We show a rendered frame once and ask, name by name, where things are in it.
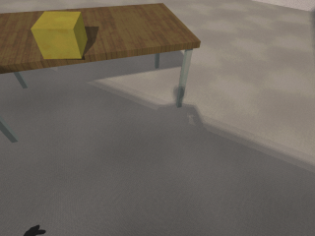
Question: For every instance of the table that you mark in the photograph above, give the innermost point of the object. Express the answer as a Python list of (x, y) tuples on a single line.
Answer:
[(113, 32)]

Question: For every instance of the carton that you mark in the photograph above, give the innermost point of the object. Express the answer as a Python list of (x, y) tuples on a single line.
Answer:
[(60, 35)]

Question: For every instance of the left robot hand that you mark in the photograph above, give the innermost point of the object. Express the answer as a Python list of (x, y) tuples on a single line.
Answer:
[(33, 231)]

